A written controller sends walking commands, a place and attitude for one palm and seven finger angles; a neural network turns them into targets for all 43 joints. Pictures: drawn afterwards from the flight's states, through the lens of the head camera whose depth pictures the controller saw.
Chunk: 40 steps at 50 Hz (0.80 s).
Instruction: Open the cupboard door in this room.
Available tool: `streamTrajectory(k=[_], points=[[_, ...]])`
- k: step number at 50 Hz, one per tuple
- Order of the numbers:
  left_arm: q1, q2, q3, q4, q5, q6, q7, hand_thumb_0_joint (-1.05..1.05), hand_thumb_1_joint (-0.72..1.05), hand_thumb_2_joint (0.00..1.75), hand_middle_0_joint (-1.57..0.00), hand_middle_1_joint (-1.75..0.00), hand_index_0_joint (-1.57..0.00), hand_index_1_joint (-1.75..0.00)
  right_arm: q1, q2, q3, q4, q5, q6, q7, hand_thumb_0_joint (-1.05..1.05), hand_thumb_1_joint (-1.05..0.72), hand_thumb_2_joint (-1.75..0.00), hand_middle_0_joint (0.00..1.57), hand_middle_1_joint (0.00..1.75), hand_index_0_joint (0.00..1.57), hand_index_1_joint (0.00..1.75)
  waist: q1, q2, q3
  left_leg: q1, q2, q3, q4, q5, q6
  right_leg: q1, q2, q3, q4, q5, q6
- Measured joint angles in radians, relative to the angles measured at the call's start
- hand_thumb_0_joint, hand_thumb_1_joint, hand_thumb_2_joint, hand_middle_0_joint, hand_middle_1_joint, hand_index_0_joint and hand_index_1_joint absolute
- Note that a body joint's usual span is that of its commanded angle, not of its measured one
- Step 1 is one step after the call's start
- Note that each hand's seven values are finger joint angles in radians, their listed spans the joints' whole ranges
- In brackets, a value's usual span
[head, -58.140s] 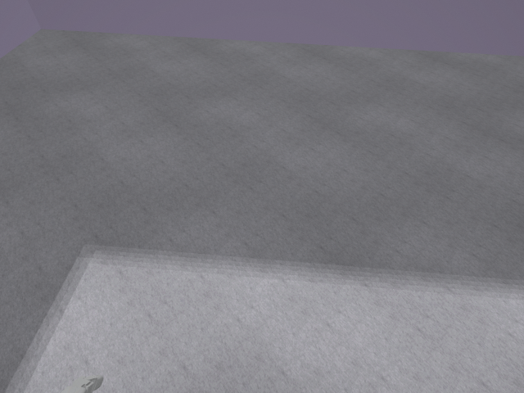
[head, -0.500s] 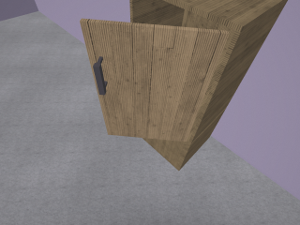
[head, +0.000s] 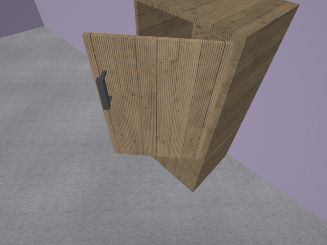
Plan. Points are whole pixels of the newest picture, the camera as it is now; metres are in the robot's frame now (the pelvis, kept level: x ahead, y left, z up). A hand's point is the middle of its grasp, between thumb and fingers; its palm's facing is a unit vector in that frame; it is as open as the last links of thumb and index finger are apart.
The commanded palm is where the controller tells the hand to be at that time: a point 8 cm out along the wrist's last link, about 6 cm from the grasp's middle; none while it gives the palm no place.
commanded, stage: come to a stop and stand still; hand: left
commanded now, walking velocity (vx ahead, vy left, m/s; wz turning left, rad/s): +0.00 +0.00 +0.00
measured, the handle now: (105, 90) +0.55 +0.23 +0.06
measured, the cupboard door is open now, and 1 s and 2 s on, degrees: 40 40 40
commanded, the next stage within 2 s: look again from close up in 0.22 s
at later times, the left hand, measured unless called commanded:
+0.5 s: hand out of the picture +0.01 +0.20 -0.18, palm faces +0.05 -0.97 -0.25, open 7.4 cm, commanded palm none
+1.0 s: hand out of the picture +0.03 +0.25 -0.16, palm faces +0.03 -0.95 -0.30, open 7.4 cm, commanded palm none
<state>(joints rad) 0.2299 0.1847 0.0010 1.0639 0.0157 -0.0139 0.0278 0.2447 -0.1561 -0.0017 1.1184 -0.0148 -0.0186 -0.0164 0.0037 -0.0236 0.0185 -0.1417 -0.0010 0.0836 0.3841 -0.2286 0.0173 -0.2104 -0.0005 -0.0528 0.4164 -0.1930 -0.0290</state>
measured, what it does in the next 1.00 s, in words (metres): stands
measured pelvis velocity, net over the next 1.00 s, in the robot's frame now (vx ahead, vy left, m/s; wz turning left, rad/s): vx -0.02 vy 0.02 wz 0.03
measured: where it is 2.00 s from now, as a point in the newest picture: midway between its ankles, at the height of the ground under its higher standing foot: outside the picture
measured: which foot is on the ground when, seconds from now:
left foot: down 0.00-1.00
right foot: down 0.00-1.00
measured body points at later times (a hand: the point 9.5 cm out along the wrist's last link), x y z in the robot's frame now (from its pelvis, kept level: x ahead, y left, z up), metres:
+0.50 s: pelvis +0.00 +0.00 -0.01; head -0.01 +0.00 +0.44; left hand +0.01 +0.25 -0.16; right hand +0.05 -0.25 -0.15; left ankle -0.01 +0.11 -0.74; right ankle +0.02 -0.10 -0.74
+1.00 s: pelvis -0.02 +0.02 +0.00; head -0.03 +0.02 +0.45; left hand +0.03 +0.30 -0.14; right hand +0.06 -0.26 -0.13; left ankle -0.01 +0.11 -0.74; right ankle +0.02 -0.10 -0.74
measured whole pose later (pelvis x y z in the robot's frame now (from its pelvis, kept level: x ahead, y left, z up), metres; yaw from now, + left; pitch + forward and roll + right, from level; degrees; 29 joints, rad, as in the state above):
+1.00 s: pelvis -0.02 +0.02 +0.00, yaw +2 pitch -3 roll +0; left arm 0.21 0.29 0.00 1.05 0.02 -0.01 0.02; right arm 0.18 -0.29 0.00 1.07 -0.02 -0.02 0.00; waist 0.01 -0.01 0.01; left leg -0.14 -0.03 0.06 0.38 -0.20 0.05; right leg -0.18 -0.03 -0.07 0.38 -0.15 0.00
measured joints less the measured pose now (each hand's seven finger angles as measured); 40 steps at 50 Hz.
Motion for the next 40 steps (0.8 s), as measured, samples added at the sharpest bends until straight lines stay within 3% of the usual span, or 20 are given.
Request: streamTrajectory(k=[13, 16, 21, 40], points=[[0.077, 0.002, -0.008, 0.063, -0.003, -0.005, -0.002, 0.00, 0.91, 0.90, -0.20, -0.30, -0.19, -0.30, 0.022, -0.002, 0.012, 0.032, 0.003, 0.000, -0.001, 0.00, -0.91, -0.90, 0.20, 0.30, 0.20, 0.30, 0.013, 0.000, 0.006, 0.013, 0.008, -0.014, -0.025, 0.014, -0.008, 0.025, 0.009, -0.014, -0.042, 0.018, -0.008], [0.085, 0.008, -0.020, 0.029, 0.002, -0.008, -0.005, 0.00, 0.91, 0.90, -0.20, -0.30, -0.20, -0.30, 0.030, -0.012, 0.005, -0.019, -0.003, 0.000, 0.006, 0.01, -0.91, -0.90, 0.20, 0.30, 0.20, 0.30, 0.000, 0.004, 0.022, -0.022, 0.004, -0.028, 0.023, 0.000, -0.007, -0.003, 0.001, -0.029, 0.004, -0.002, -0.009], [0.097, 0.015, -0.003, -0.007, 0.003, -0.007, -0.001, 0.01, 0.91, 0.90, -0.20, -0.30, -0.20, -0.30, 0.039, -0.046, -0.019, -0.070, -0.006, 0.003, 0.002, 0.01, -0.91, -0.90, 0.20, 0.30, 0.20, 0.30, -0.008, 0.030, -0.008, -0.056, 0.007, -0.041, 0.112, -0.052, -0.002, -0.019, 0.000, -0.041, 0.061, -0.040, -0.008], [-0.043, 0.106, 0.005, -0.053, 0.002, -0.009, -0.012, 0.00, 0.91, 0.90, -0.20, -0.30, -0.20, -0.30, -0.075, -0.129, -0.008, -0.090, -0.006, -0.006, 0.016, 0.01, -0.91, -0.90, 0.20, 0.30, 0.20, 0.30, 0.001, 0.017, -0.025, -0.002, -0.017, -0.020, 0.037, -0.001, 0.020, 0.022, -0.020, -0.019, 0.007, 0.009, 0.017]])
